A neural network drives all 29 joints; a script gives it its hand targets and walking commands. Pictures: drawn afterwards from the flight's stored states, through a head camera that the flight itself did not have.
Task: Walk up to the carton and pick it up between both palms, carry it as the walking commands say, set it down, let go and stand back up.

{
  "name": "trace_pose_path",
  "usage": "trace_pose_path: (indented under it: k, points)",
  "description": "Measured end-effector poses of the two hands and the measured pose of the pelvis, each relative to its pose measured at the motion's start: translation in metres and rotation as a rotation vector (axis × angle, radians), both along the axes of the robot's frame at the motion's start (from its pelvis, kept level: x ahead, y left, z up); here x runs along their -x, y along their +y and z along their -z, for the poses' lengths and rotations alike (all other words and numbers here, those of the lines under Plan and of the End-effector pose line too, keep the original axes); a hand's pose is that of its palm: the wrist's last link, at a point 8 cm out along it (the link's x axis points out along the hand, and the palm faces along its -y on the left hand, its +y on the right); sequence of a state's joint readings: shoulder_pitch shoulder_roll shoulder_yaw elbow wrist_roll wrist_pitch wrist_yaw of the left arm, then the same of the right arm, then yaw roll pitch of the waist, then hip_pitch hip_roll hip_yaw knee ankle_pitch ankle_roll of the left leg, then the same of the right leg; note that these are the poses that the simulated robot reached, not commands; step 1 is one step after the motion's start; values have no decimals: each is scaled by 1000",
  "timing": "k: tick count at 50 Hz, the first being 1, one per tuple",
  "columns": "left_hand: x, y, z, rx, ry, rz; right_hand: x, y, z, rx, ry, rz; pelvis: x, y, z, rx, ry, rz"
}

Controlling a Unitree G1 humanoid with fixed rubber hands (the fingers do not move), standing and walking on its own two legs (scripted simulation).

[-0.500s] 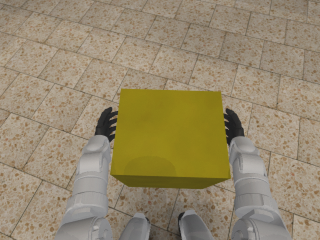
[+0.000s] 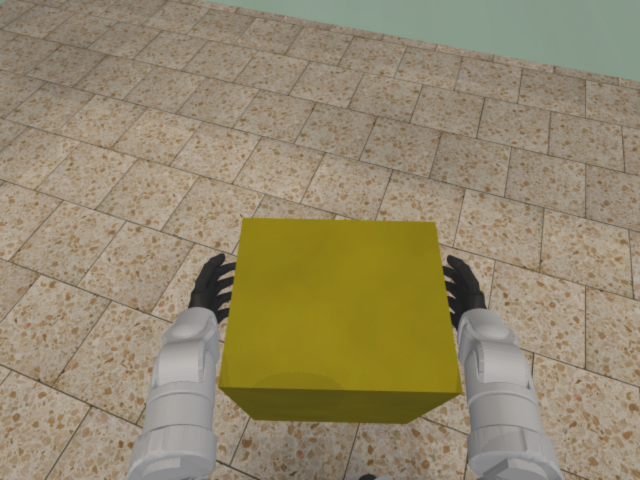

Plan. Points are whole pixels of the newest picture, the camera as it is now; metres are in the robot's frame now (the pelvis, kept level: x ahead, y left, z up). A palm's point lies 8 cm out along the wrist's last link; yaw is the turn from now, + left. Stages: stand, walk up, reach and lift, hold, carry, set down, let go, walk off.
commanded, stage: reach and lift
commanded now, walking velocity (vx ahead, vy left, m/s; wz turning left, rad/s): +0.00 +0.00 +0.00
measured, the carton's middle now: (334, 332) +0.33 -0.01 -0.09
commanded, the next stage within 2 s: hold in 1.60 s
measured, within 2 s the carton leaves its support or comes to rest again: neither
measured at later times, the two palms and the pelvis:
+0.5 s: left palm (185, 311) +0.31 +0.17 +0.04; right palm (488, 310) +0.31 -0.18 +0.04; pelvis +0.01 +0.00 +0.02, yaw +0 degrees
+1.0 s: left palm (168, 316) +0.29 +0.17 +0.07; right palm (493, 314) +0.29 -0.17 +0.07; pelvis +0.01 +0.01 +0.02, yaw +0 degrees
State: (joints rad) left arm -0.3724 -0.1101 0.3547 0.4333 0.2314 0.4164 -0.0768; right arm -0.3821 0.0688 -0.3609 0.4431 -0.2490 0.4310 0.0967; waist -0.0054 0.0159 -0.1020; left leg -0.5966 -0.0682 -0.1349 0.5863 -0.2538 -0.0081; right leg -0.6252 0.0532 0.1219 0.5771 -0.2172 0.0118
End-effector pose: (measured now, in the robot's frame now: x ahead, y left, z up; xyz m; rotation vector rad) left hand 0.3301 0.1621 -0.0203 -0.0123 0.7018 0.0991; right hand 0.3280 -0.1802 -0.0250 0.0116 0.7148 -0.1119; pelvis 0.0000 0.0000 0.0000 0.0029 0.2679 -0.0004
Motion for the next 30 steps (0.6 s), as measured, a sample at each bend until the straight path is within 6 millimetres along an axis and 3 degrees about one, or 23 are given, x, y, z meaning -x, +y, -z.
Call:
trace_pose_path:
  k: [30]
  points:
    - [29, 4, -76, 3, -70, -5, 26, 4, -79, 9, -70, -7, -11, 1, -21, 2, -315, -4]
